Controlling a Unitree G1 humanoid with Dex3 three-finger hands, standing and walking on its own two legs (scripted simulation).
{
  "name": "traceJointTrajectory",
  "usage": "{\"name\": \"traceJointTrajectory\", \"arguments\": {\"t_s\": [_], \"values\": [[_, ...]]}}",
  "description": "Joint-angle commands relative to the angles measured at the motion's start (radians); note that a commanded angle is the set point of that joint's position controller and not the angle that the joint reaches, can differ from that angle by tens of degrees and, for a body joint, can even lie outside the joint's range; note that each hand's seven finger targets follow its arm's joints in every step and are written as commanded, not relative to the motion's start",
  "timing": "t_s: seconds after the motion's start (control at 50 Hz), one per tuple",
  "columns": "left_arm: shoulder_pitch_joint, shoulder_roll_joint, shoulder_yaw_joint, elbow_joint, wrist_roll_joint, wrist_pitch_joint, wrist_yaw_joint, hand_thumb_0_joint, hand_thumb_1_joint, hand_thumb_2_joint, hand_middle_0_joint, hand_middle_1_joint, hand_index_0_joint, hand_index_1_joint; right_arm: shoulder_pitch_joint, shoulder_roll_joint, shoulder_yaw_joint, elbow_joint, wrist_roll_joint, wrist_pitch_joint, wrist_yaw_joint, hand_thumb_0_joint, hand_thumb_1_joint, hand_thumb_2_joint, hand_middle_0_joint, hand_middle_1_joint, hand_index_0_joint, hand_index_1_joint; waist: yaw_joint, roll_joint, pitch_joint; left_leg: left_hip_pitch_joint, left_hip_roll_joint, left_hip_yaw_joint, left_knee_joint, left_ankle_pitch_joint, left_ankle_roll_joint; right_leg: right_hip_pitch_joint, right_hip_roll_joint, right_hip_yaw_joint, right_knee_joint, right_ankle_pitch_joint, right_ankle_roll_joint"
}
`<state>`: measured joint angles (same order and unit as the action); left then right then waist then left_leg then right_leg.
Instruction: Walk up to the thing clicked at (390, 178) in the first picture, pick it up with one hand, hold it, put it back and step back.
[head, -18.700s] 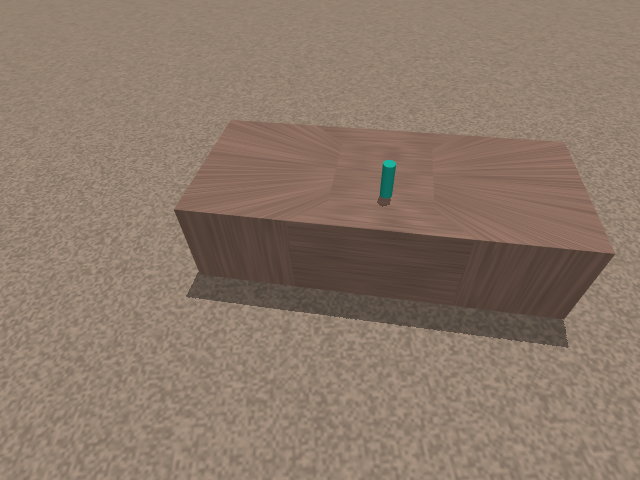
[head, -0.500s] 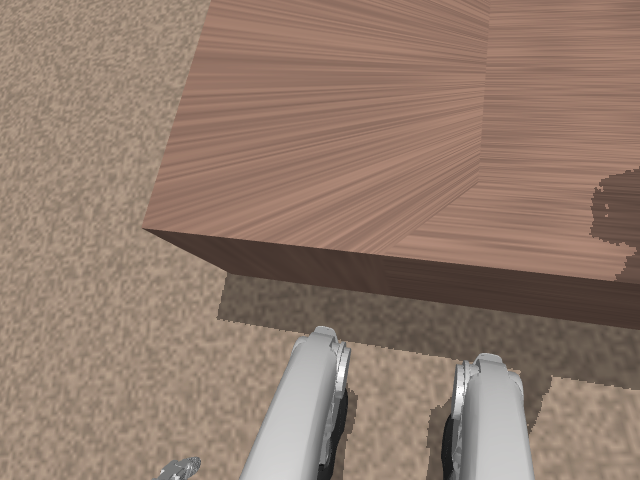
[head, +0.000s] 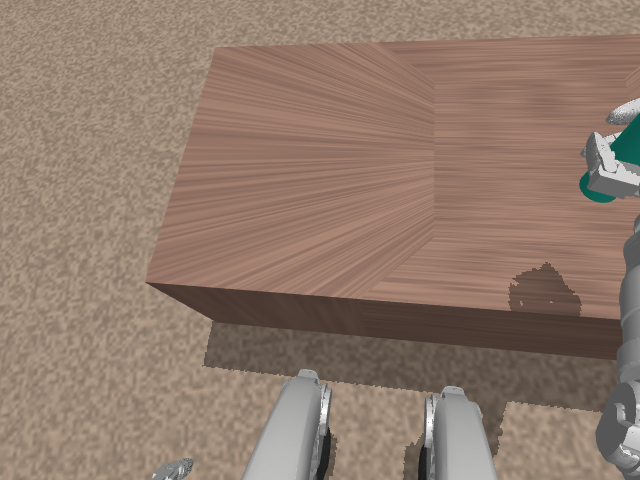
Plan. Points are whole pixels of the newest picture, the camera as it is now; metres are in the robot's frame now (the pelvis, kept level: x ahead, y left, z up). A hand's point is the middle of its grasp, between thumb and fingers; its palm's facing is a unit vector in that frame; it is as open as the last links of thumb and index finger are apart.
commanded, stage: lift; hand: right
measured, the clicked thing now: (632, 153) +0.50 -0.26 +0.04
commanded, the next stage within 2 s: hold in 1.14 s
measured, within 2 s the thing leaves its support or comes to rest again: neither
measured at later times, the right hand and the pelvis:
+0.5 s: hand out of the picture +0.42 -0.21 +0.15, palm faces +0.28 +0.96 +0.01, open 5.7 cm; pelvis +0.02 +0.00 +0.10, yaw -2 degrees
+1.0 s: hand out of the picture +0.40 -0.19 +0.19, palm faces +0.27 +0.96 +0.01, open 5.7 cm; pelvis +0.04 +0.00 +0.13, yaw -2 degrees
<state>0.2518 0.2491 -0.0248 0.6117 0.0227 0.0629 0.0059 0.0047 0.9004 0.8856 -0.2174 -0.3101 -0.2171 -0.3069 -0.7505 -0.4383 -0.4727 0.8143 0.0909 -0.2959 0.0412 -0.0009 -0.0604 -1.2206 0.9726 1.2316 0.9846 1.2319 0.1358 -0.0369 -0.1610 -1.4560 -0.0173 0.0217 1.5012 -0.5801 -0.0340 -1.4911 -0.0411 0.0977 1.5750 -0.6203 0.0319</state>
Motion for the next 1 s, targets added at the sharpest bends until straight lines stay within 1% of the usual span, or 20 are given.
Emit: {"name": "traceJointTrajectory", "arguments": {"t_s": [0.0, 0.06, 0.12, 0.14, 0.16, 0.3, 0.36, 0.4, 0.46, 0.52, 0.54, 0.58, 0.6, 0.64, 0.68, 0.72, 0.76, 0.86, 0.96, 0.98], "values": [[0.139, 0.168, 0.077, -0.058, -0.008, -0.027, 0.017, 0.000, 0.887, 0.894, -0.209, -0.306, -0.212, -0.304, -0.241, -0.182, 0.020, -0.278, 0.025, -0.072, -0.013, 0.000, -0.535, -1.303, 1.395, 1.426, 1.401, 1.425, -0.015, -0.109, -0.566, 0.439, -0.012, 0.028, -0.249, 0.302, 0.066, 0.480, 0.007, -0.044, -0.280, 0.315, -0.050], [0.126, 0.164, 0.083, -0.059, -0.015, -0.039, 0.022, 0.000, 0.877, 0.902, -0.207, -0.302, -0.205, -0.304, -0.210, -0.163, 0.035, -0.357, 0.032, -0.072, -0.039, 0.000, -0.530, -1.309, 1.391, 1.429, 1.400, 1.429, -0.031, -0.106, -0.550, 0.502, -0.012, 0.021, -0.309, 0.303, 0.065, 0.536, 0.009, -0.048, -0.339, 0.305, -0.049], [0.124, 0.150, 0.088, -0.051, -0.014, -0.051, 0.027, 0.000, 0.866, 0.905, -0.206, -0.301, -0.200, -0.306, -0.123, -0.079, 0.083, -0.371, 0.037, -0.073, -0.053, 0.000, -0.530, -1.304, 1.389, 1.425, 1.397, 1.425, -0.022, -0.076, -0.512, 0.566, -0.011, 0.022, -0.350, 0.368, 0.061, 0.583, 0.010, -0.054, -0.374, 0.366, -0.050], [0.125, 0.148, 0.089, -0.046, -0.012, -0.054, 0.030, 0.000, 0.863, 0.906, -0.206, -0.300, -0.199, -0.306, -0.140, -0.089, 0.081, -0.426, 0.037, -0.078, -0.059, 0.000, -0.511, -1.299, 1.380, 1.419, 1.389, 1.419, -0.025, -0.076, -0.509, 0.587, -0.012, 0.017, -0.372, 0.378, 0.059, 0.603, 0.011, -0.059, -0.385, 0.370, -0.052], [0.122, 0.146, 0.090, -0.043, -0.013, -0.057, 0.030, 0.000, 0.860, 0.904, -0.204, -0.298, -0.197, -0.305, -0.098, -0.062, 0.099, -0.390, 0.035, -0.074, -0.062, 0.000, -0.499, -1.305, 1.378, 1.425, 1.389, 1.425, -0.023, -0.074, -0.466, 0.594, -0.011, 0.019, -0.385, 0.380, 0.060, 0.614, 0.012, -0.059, -0.406, 0.373, -0.050], [0.083, 0.139, 0.094, -0.042, -0.012, -0.083, 0.032, 0.000, 0.862, 0.906, -0.201, -0.298, -0.193, -0.305, -0.024, -0.016, 0.131, -0.421, 0.036, -0.098, -0.074, 0.000, -0.516, -1.327, 1.390, 1.445, 1.403, 1.445, -0.040, -0.047, -0.358, 0.685, -0.007, 0.015, -0.496, 0.317, 0.058, 0.683, 0.014, -0.062, -0.530, 0.305, -0.048], [0.070, 0.131, 0.093, -0.049, -0.014, -0.096, 0.029, 0.000, 0.866, 0.904, -0.199, -0.299, -0.192, -0.305, 0.019, 0.040, 0.164, -0.421, 0.042, -0.106, -0.075, 0.000, -0.513, -1.334, 1.390, 1.451, 1.406, 1.450, -0.040, -0.042, -0.331, 0.697, -0.007, 0.018, -0.525, 0.320, 0.058, 0.732, 0.014, -0.060, -0.569, 0.310, -0.044], [0.071, 0.134, 0.097, -0.044, -0.013, -0.100, 0.030, 0.000, 0.872, 0.903, -0.197, -0.298, -0.192, -0.303, 0.049, 0.024, 0.155, -0.434, 0.042, -0.112, -0.077, 0.000, -0.498, -1.328, 1.388, 1.449, 1.404, 1.449, -0.054, -0.035, -0.328, 0.732, -0.007, 0.017, -0.542, 0.335, 0.056, 0.754, 0.014, -0.063, -0.587, 0.326, -0.042], [0.056, 0.125, 0.091, -0.050, -0.015, -0.106, 0.028, 0.000, 0.869, 0.905, -0.198, -0.298, -0.192, -0.305, 0.080, 0.047, 0.177, -0.475, 0.044, -0.119, -0.081, 0.000, -0.485, -1.316, 1.380, 1.439, 1.395, 1.439, -0.066, -0.022, -0.330, 0.789, -0.004, 0.012, -0.568, 0.374, 0.051, 0.782, 0.018, -0.073, -0.605, 0.358, -0.045], [0.061, 0.127, 0.095, -0.047, -0.015, -0.107, 0.028, 0.000, 0.875, 0.901, -0.197, -0.300, -0.192, -0.305, 0.080, 0.068, 0.194, -0.499, 0.047, -0.126, -0.082, 0.000, -0.524, -1.318, 1.388, 1.439, 1.400, 1.439, -0.057, -0.034, -0.316, 0.797, -0.005, 0.014, -0.588, 0.389, 0.053, 0.832, 0.017, -0.069, -0.642, 0.378, -0.039], [0.049, 0.128, 0.093, -0.051, -0.016, -0.107, 0.029, 0.000, 0.873, 0.904, -0.197, -0.299, -0.191, -0.305, 0.090, 0.052, 0.177, -0.511, 0.047, -0.130, -0.087, 0.000, -0.526, -1.332, 1.399, 1.454, 1.412, 1.454, -0.071, -0.037, -0.298, 0.800, -0.006, 0.014, -0.603, 0.364, 0.053, 0.841, 0.016, -0.070, -0.656, 0.357, -0.038], [0.046, 0.120, 0.094, -0.055, -0.015, -0.112, 0.029, 0.000, 0.882, 0.899, -0.195, -0.300, -0.192, -0.304, 0.100, 0.098, 0.213, -0.507, 0.049, -0.133, -0.087, 0.000, -0.524, -1.327, 1.388, 1.446, 1.402, 1.446, -0.056, -0.011, -0.277, 0.800, -0.008, 0.019, -0.616, 0.345, 0.052, 0.848, 0.014, -0.062, -0.677, 0.334, -0.038], [0.032, 0.118, 0.090, -0.055, -0.015, -0.113, 0.029, 0.000, 0.881, 0.898, -0.197, -0.302, -0.194, -0.305, 0.122, 0.088, 0.204, -0.505, 0.048, -0.134, -0.091, 0.000, -0.521, -1.327, 1.386, 1.445, 1.400, 1.445, -0.072, -0.017, -0.254, 0.813, -0.007, 0.018, -0.628, 0.328, 0.051, 0.843, 0.015, -0.066, -0.691, 0.316, -0.037], [0.041, 0.116, 0.093, -0.058, -0.016, -0.116, 0.033, 0.000, 0.880, 0.897, -0.196, -0.300, -0.192, -0.303, 0.139, 0.087, 0.205, -0.527, 0.046, -0.138, -0.096, 0.000, -0.503, -1.328, 1.389, 1.450, 1.404, 1.450, -0.073, -0.005, -0.307, 0.857, -0.003, 0.009, -0.639, 0.373, 0.048, 0.878, 0.020, -0.078, -0.682, 0.355, -0.041], [0.030, 0.111, 0.088, -0.052, -0.013, -0.116, 0.034, 0.000, 0.883, 0.896, -0.194, -0.299, -0.192, -0.302, 0.141, 0.087, 0.207, -0.534, 0.048, -0.141, -0.097, 0.000, -0.510, -1.328, 1.383, 1.447, 1.399, 1.447, -0.081, -0.024, -0.254, 0.857, -0.003, 0.009, -0.652, 0.359, 0.048, 0.875, 0.022, -0.081, -0.701, 0.345, -0.039], [0.047, 0.109, 0.093, -0.054, -0.015, -0.116, 0.036, 0.000, 0.887, 0.895, -0.194, -0.300, -0.192, -0.301, 0.178, 0.108, 0.215, -0.515, 0.048, -0.138, -0.099, 0.000, -0.506, -1.328, 1.386, 1.449, 1.401, 1.449, -0.076, 0.031, -0.284, 0.900, -0.002, 0.011, -0.656, 0.421, 0.042, 0.889, 0.023, -0.079, -0.696, 0.403, -0.043], [0.040, 0.102, 0.090, -0.053, -0.014, -0.115, 0.036, 0.000, 0.886, 0.895, -0.195, -0.300, -0.193, -0.302, 0.186, 0.103, 0.217, -0.538, 0.045, -0.141, -0.101, 0.000, -0.510, -1.331, 1.391, 1.453, 1.405, 1.453, -0.085, 0.005, -0.270, 0.925, 0.003, 0.002, -0.667, 0.444, 0.041, 0.894, 0.028, -0.090, -0.701, 0.420, -0.044], [0.027, 0.102, 0.090, -0.059, -0.015, -0.112, 0.037, 0.000, 0.889, 0.896, -0.197, -0.301, -0.195, -0.303, 0.206, 0.128, 0.234, -0.530, 0.047, -0.143, -0.101, 0.000, -0.521, -1.345, 1.404, 1.468, 1.419, 1.468, -0.083, 0.021, -0.217, 0.914, 0.000, 0.008, -0.684, 0.426, 0.043, 0.919, 0.021, -0.083, -0.733, 0.414, -0.040], [0.016, 0.102, 0.088, -0.065, -0.015, -0.111, 0.037, 0.000, 0.887, 0.895, -0.197, -0.301, -0.194, -0.303, 0.219, 0.128, 0.243, -0.565, 0.047, -0.150, -0.102, 0.000, -0.549, -1.352, 1.410, 1.471, 1.424, 1.471, -0.096, -0.009, -0.233, 0.932, 0.000, 0.007, -0.700, 0.426, 0.044, 0.967, 0.021, -0.084, -0.754, 0.423, -0.033], [0.020, 0.101, 0.091, -0.061, -0.015, -0.110, 0.038, 0.000, 0.897, 0.890, -0.196, -0.302, -0.195, -0.302, 0.220, 0.133, 0.242, -0.542, 0.047, -0.146, -0.101, 0.000, -0.538, -1.347, 1.400, 1.464, 1.415, 1.464, -0.084, 0.018, -0.226, 0.933, 0.000, 0.007, -0.704, 0.431, 0.041, 0.959, 0.021, -0.084, -0.752, 0.422, -0.038]]}}
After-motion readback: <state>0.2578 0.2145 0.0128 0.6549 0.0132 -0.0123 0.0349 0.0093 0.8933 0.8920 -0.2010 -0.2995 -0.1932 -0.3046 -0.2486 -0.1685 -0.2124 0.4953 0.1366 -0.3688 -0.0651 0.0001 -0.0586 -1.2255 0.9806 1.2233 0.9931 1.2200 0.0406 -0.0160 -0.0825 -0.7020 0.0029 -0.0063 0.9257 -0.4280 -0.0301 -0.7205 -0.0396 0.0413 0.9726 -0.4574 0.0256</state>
